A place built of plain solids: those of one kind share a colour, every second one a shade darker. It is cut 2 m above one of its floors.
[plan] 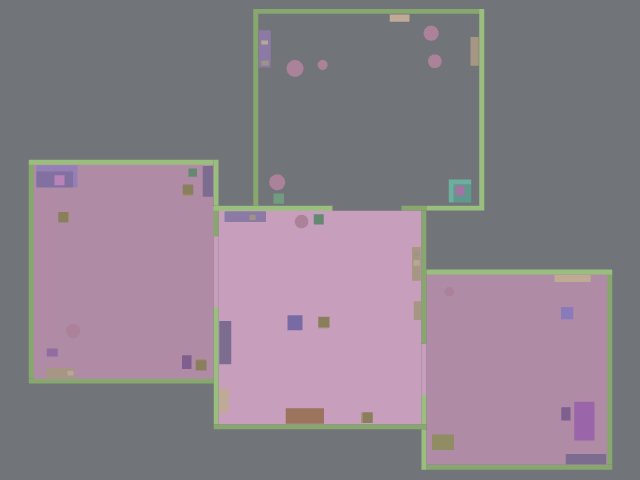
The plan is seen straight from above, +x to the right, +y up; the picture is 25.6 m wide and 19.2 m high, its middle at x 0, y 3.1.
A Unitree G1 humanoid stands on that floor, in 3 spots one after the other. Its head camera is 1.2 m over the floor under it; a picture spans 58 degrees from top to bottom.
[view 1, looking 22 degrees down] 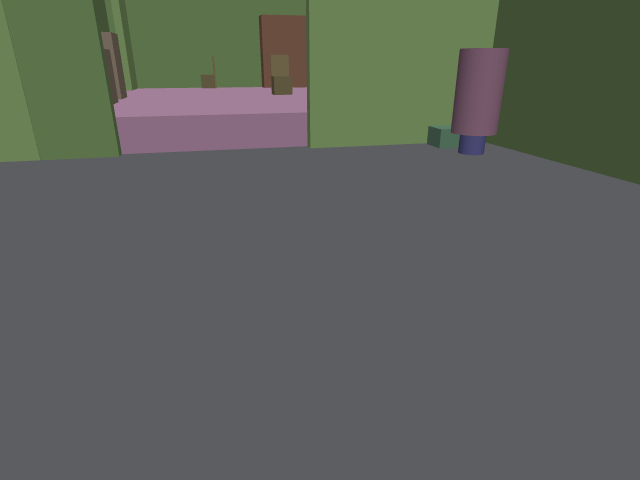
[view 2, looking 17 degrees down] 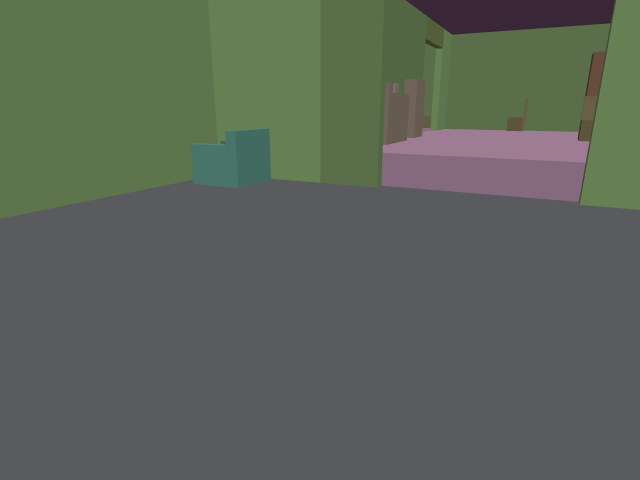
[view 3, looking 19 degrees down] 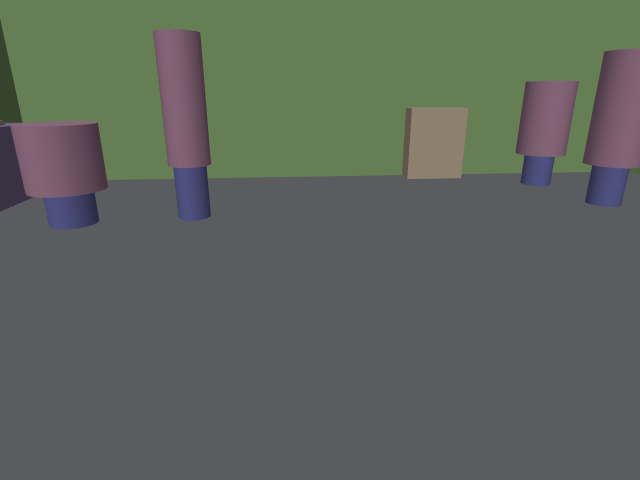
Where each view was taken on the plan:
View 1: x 1.99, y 11.08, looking -104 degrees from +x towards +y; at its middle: ground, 3.20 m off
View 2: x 1.00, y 10.88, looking -63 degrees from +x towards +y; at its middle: ground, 4.10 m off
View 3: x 1.00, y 5.79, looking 85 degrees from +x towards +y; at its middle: ground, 3.69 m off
